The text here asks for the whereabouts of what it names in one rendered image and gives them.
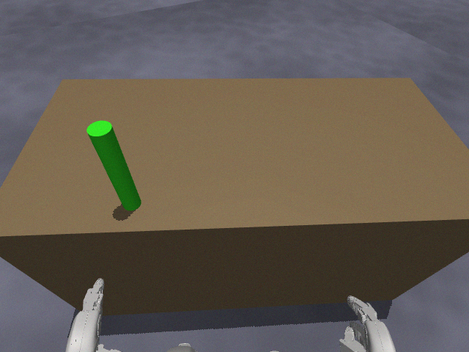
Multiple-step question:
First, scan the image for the right robot hand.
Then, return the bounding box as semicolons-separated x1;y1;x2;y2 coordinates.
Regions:
339;296;396;352

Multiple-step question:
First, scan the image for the left robot hand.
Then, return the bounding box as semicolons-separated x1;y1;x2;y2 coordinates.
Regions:
65;278;121;352

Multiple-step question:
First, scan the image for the can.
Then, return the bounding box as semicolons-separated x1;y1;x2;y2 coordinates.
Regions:
86;120;141;211

